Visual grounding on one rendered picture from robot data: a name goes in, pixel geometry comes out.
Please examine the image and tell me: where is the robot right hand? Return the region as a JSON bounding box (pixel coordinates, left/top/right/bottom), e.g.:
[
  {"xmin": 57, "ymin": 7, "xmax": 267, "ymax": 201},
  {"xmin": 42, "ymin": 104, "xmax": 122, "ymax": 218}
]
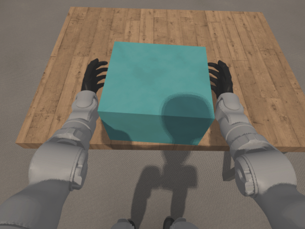
[{"xmin": 208, "ymin": 60, "xmax": 233, "ymax": 99}]

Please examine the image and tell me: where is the left robot forearm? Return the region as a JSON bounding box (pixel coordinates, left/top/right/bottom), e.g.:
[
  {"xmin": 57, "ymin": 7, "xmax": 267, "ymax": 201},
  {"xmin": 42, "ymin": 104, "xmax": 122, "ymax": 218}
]
[{"xmin": 28, "ymin": 90, "xmax": 99, "ymax": 181}]

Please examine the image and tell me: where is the robot left shin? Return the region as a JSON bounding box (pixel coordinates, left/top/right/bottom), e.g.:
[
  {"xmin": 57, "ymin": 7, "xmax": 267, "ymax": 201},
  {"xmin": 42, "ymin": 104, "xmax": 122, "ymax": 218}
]
[{"xmin": 117, "ymin": 218, "xmax": 130, "ymax": 224}]

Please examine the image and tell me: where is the robot left hand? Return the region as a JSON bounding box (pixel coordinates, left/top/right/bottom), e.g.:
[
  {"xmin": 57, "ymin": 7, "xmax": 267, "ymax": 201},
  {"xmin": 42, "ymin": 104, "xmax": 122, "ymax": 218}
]
[{"xmin": 81, "ymin": 58, "xmax": 108, "ymax": 93}]

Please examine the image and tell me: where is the right robot forearm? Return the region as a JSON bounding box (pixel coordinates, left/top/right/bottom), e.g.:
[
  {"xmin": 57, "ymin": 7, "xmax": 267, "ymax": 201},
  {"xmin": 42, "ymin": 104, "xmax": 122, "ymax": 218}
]
[{"xmin": 214, "ymin": 93, "xmax": 297, "ymax": 186}]

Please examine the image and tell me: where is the carton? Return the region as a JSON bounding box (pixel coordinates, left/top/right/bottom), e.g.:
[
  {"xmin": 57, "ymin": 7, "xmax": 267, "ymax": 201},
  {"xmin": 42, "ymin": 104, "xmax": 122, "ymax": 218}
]
[{"xmin": 97, "ymin": 42, "xmax": 215, "ymax": 146}]

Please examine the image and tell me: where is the right robot upper arm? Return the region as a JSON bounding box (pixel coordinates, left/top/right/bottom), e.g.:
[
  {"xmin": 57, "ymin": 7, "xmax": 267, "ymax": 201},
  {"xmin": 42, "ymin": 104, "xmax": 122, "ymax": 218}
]
[{"xmin": 234, "ymin": 150, "xmax": 305, "ymax": 229}]

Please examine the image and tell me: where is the right robot foot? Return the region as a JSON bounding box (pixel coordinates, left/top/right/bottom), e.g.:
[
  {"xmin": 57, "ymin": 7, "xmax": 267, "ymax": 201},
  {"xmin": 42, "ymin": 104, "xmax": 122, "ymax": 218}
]
[{"xmin": 163, "ymin": 218, "xmax": 174, "ymax": 229}]

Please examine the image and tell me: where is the table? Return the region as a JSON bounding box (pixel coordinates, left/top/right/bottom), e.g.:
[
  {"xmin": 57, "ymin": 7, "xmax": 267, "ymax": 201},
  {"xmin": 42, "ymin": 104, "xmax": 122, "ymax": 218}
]
[{"xmin": 15, "ymin": 7, "xmax": 305, "ymax": 181}]

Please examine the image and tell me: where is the left robot upper arm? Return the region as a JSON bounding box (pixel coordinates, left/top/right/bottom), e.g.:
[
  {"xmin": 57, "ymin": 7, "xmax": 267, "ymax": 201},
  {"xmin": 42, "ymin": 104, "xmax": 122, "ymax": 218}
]
[{"xmin": 0, "ymin": 141, "xmax": 88, "ymax": 229}]

